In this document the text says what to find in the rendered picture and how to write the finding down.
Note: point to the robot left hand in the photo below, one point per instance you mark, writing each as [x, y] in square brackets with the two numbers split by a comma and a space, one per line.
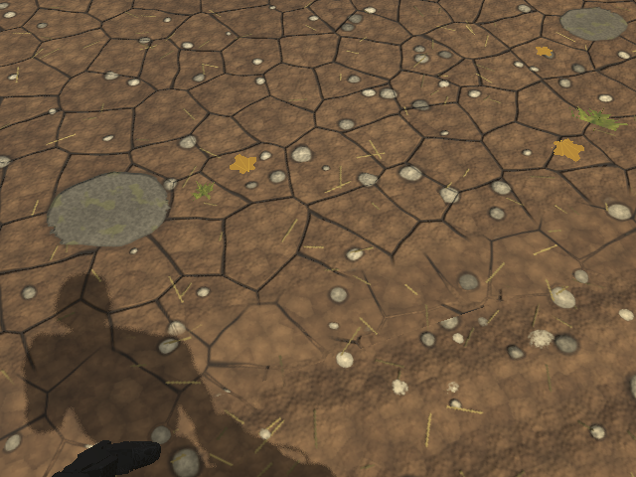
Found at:
[107, 460]

